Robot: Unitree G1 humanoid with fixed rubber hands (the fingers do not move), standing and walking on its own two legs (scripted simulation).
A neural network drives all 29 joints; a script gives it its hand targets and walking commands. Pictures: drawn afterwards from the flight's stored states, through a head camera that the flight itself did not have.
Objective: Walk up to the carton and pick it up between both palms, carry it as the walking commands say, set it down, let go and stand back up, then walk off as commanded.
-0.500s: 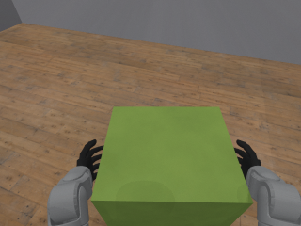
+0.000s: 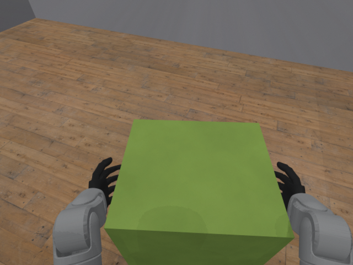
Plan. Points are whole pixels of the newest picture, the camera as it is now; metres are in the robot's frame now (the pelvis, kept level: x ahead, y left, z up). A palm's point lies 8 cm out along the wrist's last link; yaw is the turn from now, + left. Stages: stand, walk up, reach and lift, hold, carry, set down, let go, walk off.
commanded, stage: carry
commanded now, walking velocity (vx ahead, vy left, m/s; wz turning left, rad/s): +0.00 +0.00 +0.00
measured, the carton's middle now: (192, 199) +0.27 +0.00 -0.01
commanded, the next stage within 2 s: hold in 1.46 s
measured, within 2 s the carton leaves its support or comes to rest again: neither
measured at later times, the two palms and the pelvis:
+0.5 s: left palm (104, 186) +0.25 +0.18 +0.08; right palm (293, 192) +0.25 -0.20 +0.08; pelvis +0.01 +0.00 +0.00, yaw +0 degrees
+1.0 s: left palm (109, 172) +0.29 +0.18 +0.08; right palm (287, 177) +0.29 -0.20 +0.08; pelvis +0.05 +0.00 +0.00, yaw +0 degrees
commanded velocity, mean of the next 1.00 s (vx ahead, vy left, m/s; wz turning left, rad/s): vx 0.00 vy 0.00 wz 0.00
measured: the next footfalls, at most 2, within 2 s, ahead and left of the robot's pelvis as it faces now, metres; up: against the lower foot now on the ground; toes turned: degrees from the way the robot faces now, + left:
none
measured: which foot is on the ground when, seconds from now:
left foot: down 0.00-1.00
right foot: down 0.00-1.00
